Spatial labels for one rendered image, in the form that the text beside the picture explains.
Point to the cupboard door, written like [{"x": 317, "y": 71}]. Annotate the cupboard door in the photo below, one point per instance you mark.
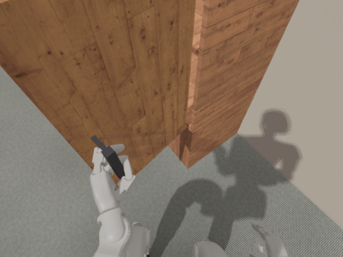
[{"x": 116, "y": 69}]

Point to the robot left hand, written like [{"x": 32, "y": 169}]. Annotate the robot left hand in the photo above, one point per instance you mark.
[{"x": 103, "y": 186}]

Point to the robot right hand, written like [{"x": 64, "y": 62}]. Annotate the robot right hand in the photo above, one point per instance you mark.
[{"x": 274, "y": 246}]

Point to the robot thigh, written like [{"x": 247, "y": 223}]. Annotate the robot thigh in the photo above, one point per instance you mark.
[
  {"x": 207, "y": 249},
  {"x": 140, "y": 244}
]

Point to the left robot thigh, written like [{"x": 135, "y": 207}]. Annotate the left robot thigh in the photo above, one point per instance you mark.
[{"x": 140, "y": 244}]

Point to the right robot thigh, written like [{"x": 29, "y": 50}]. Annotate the right robot thigh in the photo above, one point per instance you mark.
[{"x": 207, "y": 249}]

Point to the robot left forearm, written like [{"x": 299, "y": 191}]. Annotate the robot left forearm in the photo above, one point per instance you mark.
[{"x": 115, "y": 234}]

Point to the handle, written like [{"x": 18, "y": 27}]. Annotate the handle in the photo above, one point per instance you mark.
[{"x": 111, "y": 157}]

